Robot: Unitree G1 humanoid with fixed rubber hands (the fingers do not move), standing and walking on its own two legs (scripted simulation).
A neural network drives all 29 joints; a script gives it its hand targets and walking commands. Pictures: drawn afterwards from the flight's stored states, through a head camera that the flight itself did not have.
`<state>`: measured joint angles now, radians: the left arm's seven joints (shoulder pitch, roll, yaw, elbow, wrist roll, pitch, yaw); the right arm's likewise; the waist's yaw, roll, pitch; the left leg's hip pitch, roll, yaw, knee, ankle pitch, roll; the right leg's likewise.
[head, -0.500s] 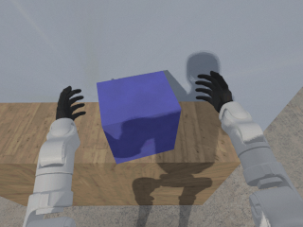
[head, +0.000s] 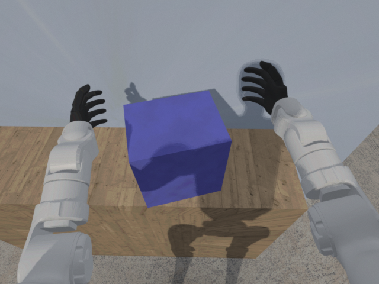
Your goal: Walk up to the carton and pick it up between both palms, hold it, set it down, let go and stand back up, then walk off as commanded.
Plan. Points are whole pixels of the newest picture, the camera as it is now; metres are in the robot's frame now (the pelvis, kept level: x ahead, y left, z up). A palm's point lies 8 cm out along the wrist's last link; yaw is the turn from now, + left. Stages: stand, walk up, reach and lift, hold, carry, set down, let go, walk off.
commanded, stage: reach and lift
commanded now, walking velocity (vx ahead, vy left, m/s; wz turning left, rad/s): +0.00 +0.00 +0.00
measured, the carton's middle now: (176, 151) +0.42 +0.06 -0.01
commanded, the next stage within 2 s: none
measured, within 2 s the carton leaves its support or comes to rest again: neither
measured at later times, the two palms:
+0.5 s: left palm (107, 158) +0.37 +0.22 +0.02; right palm (259, 127) +0.45 -0.14 +0.06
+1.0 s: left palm (118, 161) +0.38 +0.20 -0.01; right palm (242, 133) +0.46 -0.11 +0.02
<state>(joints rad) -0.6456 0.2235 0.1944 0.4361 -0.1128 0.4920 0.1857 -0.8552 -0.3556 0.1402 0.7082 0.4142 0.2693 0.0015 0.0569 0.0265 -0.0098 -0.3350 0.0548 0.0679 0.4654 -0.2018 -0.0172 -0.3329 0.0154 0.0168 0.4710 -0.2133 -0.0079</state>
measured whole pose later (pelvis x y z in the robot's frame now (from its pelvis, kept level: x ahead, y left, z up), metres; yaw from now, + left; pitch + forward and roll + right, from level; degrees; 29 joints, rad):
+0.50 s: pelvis +0.00 +0.00 -0.01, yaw +0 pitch +17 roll +0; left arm -0.65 0.14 0.13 1.09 -0.11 -0.21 0.15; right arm -0.86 -0.28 0.23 1.13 0.41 -0.13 0.03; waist 0.09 0.03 -0.19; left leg -0.60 0.06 0.07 0.47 -0.17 -0.02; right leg -0.60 0.02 0.02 0.48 -0.18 -0.01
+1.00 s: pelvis +0.01 +0.00 -0.01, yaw +0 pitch +24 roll +0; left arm -0.65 0.05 0.25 1.10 -0.11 -0.35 0.12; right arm -0.85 -0.17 0.18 1.14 0.28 -0.29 -0.03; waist 0.09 0.03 -0.22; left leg -0.73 0.06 0.07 0.50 -0.18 -0.02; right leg -0.73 0.02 0.02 0.49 -0.19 0.00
